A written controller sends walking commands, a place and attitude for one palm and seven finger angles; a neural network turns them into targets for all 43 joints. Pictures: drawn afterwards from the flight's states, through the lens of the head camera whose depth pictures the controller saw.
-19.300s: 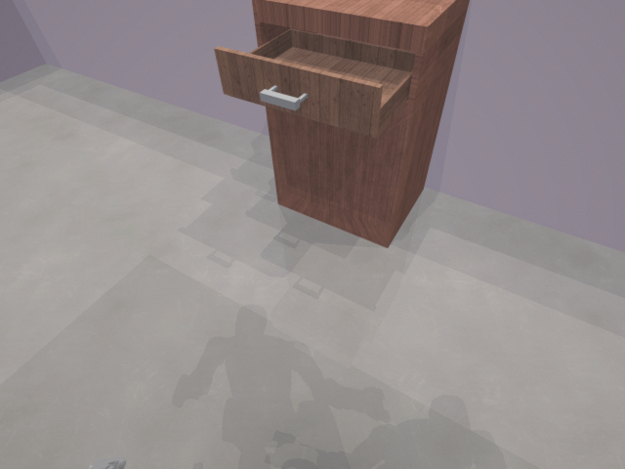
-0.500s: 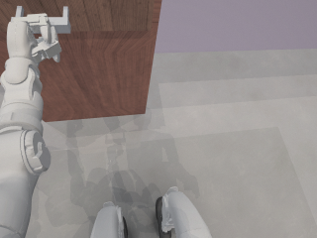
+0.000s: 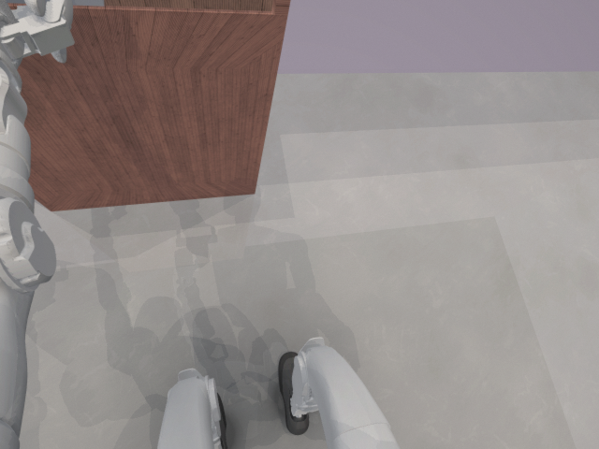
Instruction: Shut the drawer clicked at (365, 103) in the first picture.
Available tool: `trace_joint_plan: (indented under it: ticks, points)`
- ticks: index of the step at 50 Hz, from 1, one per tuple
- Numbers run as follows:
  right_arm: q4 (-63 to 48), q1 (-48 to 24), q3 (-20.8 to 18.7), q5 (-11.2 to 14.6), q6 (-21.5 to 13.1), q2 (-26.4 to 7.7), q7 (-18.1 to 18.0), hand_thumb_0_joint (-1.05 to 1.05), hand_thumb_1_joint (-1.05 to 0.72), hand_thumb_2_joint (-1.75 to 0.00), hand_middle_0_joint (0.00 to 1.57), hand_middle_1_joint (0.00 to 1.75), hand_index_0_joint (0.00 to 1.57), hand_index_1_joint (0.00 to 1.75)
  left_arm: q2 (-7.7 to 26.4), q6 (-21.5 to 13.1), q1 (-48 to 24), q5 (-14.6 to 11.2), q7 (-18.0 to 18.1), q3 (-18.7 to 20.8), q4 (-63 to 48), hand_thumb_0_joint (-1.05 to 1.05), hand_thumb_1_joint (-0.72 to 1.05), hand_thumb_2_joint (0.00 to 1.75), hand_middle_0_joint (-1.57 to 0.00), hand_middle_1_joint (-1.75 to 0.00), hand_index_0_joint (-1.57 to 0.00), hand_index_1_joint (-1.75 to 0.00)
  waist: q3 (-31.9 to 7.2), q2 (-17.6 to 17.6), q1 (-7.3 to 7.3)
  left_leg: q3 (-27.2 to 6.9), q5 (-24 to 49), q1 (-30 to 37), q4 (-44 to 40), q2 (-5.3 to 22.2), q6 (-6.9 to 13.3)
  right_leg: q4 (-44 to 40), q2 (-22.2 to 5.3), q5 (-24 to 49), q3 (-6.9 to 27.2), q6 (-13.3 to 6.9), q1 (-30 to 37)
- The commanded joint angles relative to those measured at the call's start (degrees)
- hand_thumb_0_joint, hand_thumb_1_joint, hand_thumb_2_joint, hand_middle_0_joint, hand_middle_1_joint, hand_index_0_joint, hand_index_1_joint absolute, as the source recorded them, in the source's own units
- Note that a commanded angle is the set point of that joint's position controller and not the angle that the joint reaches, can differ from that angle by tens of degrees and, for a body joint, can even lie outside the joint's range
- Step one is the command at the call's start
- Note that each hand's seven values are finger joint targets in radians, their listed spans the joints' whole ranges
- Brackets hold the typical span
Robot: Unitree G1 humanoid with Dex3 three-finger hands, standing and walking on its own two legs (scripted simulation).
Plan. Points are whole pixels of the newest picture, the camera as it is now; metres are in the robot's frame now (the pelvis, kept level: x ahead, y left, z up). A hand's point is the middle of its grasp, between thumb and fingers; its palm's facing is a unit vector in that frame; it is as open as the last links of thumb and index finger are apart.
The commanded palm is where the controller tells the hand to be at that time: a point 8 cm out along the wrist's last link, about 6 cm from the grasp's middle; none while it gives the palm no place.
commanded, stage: pull the fist back off the drawer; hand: left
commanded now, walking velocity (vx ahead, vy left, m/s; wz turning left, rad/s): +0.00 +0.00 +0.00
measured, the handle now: out of the picture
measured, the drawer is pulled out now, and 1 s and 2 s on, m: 0.00 0.00 0.00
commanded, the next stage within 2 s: draw the hand back to the body in 0.80 s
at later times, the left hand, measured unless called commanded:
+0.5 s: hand (55, 19) +0.60 +0.17 +0.08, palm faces +0.00 -1.00 -0.04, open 3.2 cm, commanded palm +0.59 +0.19 +0.08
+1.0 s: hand (59, 28) +0.58 +0.17 +0.09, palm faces +0.02 -1.00 -0.04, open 3.2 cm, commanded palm +0.52 +0.21 +0.10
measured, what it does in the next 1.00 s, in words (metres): stands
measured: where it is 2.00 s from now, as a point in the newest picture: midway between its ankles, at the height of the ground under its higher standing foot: (256, 427)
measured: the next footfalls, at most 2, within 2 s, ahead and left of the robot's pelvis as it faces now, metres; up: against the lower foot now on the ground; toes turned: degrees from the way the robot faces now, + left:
none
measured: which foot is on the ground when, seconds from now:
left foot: down 0.00-1.00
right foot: down 0.00-1.00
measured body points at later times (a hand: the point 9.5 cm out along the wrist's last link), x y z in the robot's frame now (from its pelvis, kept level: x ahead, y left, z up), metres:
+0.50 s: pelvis -0.01 +0.01 +0.00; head +0.19 +0.04 +0.40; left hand +0.59 +0.23 +0.09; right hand -0.06 -0.24 -0.09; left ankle +0.02 +0.10 -0.63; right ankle +0.07 -0.12 -0.63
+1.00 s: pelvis +0.04 +0.00 +0.03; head +0.21 +0.02 +0.45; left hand +0.57 +0.22 +0.09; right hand +0.03 -0.25 -0.08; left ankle +0.02 +0.10 -0.63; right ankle +0.07 -0.12 -0.63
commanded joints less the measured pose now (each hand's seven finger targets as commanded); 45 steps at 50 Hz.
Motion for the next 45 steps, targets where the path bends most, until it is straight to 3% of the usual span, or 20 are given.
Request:
trace_joint_plan:
  ticks: [1,3,4,6,11,16,20,22,24,27,31,34,35,38,40,42,44,45]
  points:
    - [0.53,14.33,-4.08,-0.15,-1.21,-13.04,-0.87,0.0,-0.9,-0.9,0.2,0.3,0.2,0.3,8.73,-2.88,-39.2,-1.45,2.68,-0.35,-15.91,0.0,0.9,0.9,-1.4,-1.6,-1.4,-1.6,-31.54,18.19,-6.45,-6.55,12.84,28.08,-9.78,-0.49,-0.03,-6.31,3.39,2.42,4.48,-0.08,8.72]
    - [0.77,14.19,-3.98,-0.06,-1.8,-13.03,-1.01,0.0,-0.9,-0.9,0.2,0.3,0.2,0.3,8.06,-2.37,-39.05,-1.74,2.78,-0.65,-15.06,0.0,0.9,0.9,-1.4,-1.6,-1.4,-1.6,-31.0,17.15,-6.79,-6.19,11.23,26.73,-9.65,-0.49,0.27,-6.68,3.43,1.71,4.67,0.07,8.95]
    - [0.95,13.97,-3.79,-0.01,-2.02,-13.18,-1.2,0.0,-0.9,-0.9,0.2,0.3,0.2,0.3,9.35,-2.3,-38.99,-1.55,2.84,-0.29,-14.82,0.0,0.9,0.9,-1.4,-1.6,-1.4,-1.6,-29.92,17.26,-6.57,-6.18,10.04,25.62,-9.9,-0.4,0.24,-6.64,3.32,1.02,4.7,0.04,9.02]
    - [1.02,13.96,-3.62,0.02,-2.5,-13.33,-1.29,0.0,-0.9,-0.9,0.2,0.3,0.2,0.3,8.04,-1.82,-38.75,-1.61,2.94,-1.04,-13.88,0.0,0.9,0.9,-1.4,-1.6,-1.4,-1.6,-28.93,17.11,-6.89,-6.65,8.74,25.79,-10.46,-0.3,0.21,-6.61,3.31,0.36,4.44,-0.02,7.68]
    - [0.46,14.41,-3.49,-0.19,-2.87,-13.4,-1.06,0.0,-0.9,-0.9,0.2,0.3,0.2,0.3,10.25,-1.56,-38.91,-1.36,2.86,0.4,-14.32,0.0,0.9,0.9,-1.4,-1.6,-1.4,-1.6,-30.48,17.21,-6.31,-6.49,9.42,24.91,-9.94,-0.68,0.22,-6.16,3.27,0.81,4.38,-0.17,9.24]
    - [-0.09,14.91,-3.8,-0.44,-2.3,-13.21,-0.39,0.0,-0.9,-0.9,0.2,0.3,0.2,0.3,10.32,-1.52,-38.28,-1.01,2.59,1.29,-14.49,0.0,0.9,0.9,-1.4,-1.6,-1.4,-1.6,-31.28,16.49,-5.74,-6.58,10.97,25.44,-9.36,-0.79,0.09,-5.9,3.37,1.67,4.25,-0.31,9.68]
    - [-0.58,15.1,-4.2,-0.71,-1.67,-13.1,0.37,0.0,-0.9,-0.9,0.2,0.3,0.2,0.3,9.34,-1.92,-35.5,-1.14,2.4,2.02,-15.91,0.0,0.9,0.9,-1.4,-1.6,-1.4,-1.6,-32.45,18.49,-4.09,-7.31,13.39,29.07,-9.78,-0.74,-0.45,-5.48,3.34,2.8,3.79,-0.67,9.04]
    - [-0.94,14.92,-4.36,-0.61,-1.14,-12.96,0.67,0.0,-0.9,-0.9,0.2,0.3,0.2,0.3,9.0,-1.98,-33.44,-1.35,2.26,2.33,-16.78,0.0,0.9,0.9,-1.4,-1.6,-1.4,-1.6,-33.22,17.41,-3.22,-7.21,14.25,29.54,-10.01,-0.68,-0.55,-5.75,3.42,3.22,3.92,-0.57,10.38]
    - [-1.39,14.53,-4.65,-0.44,-0.73,-12.61,1.04,0.0,-0.9,-0.9,0.2,0.3,0.2,0.3,6.01,-2.0,-30.19,-1.84,2.1,1.26,-17.18,0.0,0.9,0.9,-1.4,-1.6,-1.4,-1.6,-32.68,16.1,-2.6,-6.93,14.27,29.85,-10.55,-0.71,-0.55,-6.23,3.45,3.37,3.89,-0.5,11.29]
    - [-1.79,14.15,-4.73,-0.16,-0.02,-12.61,1.06,0.0,-0.9,-0.9,0.2,0.3,0.2,0.3,7.88,-2.31,-26.75,-2.1,2.32,3.23,-17.73,0.0,0.9,0.9,-1.4,-1.6,-1.4,-1.6,-30.87,14.2,-1.3,-5.98,14.27,28.35,-11.16,-0.78,-0.32,-6.7,3.48,3.4,4.14,-0.47,13.5]
    - [-2.67,13.72,-5.28,0.04,0.68,-11.97,1.51,0.0,-0.9,-0.9,0.2,0.3,0.2,0.3,6.81,-3.79,-20.54,-2.85,2.34,4.26,-21.02,0.0,0.9,0.9,-1.4,-1.6,-1.4,-1.6,-33.92,12.69,0.7,-4.65,19.46,30.35,-11.23,-0.94,-0.26,-7.22,3.69,6.87,4.55,-0.45,18.21]
    - [-3.43,12.91,-5.74,0.38,1.42,-11.52,1.71,0.0,-0.9,-0.9,0.2,0.3,0.2,0.3,5.3,-4.58,-14.96,-3.65,2.27,4.67,-22.28,0.0,0.9,0.9,-1.4,-1.6,-1.4,-1.6,-32.41,10.61,2.15,-3.41,20.51,29.7,-12.09,-1.1,-0.14,-8.03,3.83,8.55,4.84,-0.36,21.8]
    - [-3.61,12.82,-5.76,0.45,1.67,-11.53,1.66,0.0,-0.9,-0.9,0.2,0.3,0.2,0.3,6.38,-4.98,-12.33,-3.67,2.19,5.68,-21.91,0.0,0.9,0.9,-1.4,-1.6,-1.4,-1.6,-32.25,10.06,2.96,-3.09,21.63,29.6,-12.12,-1.13,-0.11,-7.86,3.92,9.72,4.96,-0.55,22.78]
    - [-3.92,12.08,-5.87,0.85,2.25,-11.08,1.31,0.0,-0.9,-0.9,0.2,0.3,0.2,0.3,5.74,-5.74,-12.94,-3.56,2.34,4.76,-22.76,0.0,0.9,0.9,-1.4,-1.6,-1.4,-1.6,-29.44,8.03,2.41,-1.97,20.48,27.0,-12.54,-1.38,0.25,-8.49,3.73,10.87,5.72,-0.12,25.06]
    - [-3.94,12.3,-6.19,0.75,2.47,-11.0,1.1,0.0,-0.9,-0.9,0.2,0.3,0.2,0.3,6.66,-6.91,-12.81,-3.61,2.51,5.76,-24.66,0.0,0.9,0.9,-1.4,-1.6,-1.4,-1.6,-31.89,9.03,3.04,-1.9,23.88,29.24,-12.23,-1.41,0.12,-7.81,3.76,14.04,5.87,-0.29,26.33]
    - [-3.9,12.37,-6.68,0.66,2.72,-10.69,1.17,0.0,-0.9,-0.9,0.2,0.3,0.2,0.3,4.83,-7.69,-10.25,-4.22,2.36,5.79,-25.6,0.0,0.9,0.9,-1.4,-1.6,-1.4,-1.6,-34.34,9.49,3.52,-1.74,28.99,32.17,-11.82,-1.4,-0.31,-7.5,3.71,18.09,5.73,-0.16,27.25]
    - [-3.96,12.24,-6.92,0.83,3.12,-10.58,1.15,0.0,-0.9,-0.9,0.2,0.3,0.2,0.3,4.88,-8.12,-7.12,-4.79,1.96,6.61,-25.21,0.0,0.9,0.9,-1.4,-1.6,-1.4,-1.6,-34.21,7.85,4.4,-1.46,31.0,31.72,-11.88,-1.43,-0.5,-7.33,3.74,20.63,5.86,-0.22,29.41]
    - [-4.08,12.36,-6.93,0.76,3.29,-10.51,1.16,0.0,-0.9,-0.9,0.2,0.3,0.2,0.3,3.66,-8.23,-6.46,-5.01,1.69,5.74,-24.86,0.0,0.9,0.9,-1.4,-1.6,-1.4,-1.6,-33.32,8.37,4.17,-1.38,32.27,32.28,-11.92,-1.47,-0.43,-7.33,3.83,21.73,5.85,-0.3,29.06]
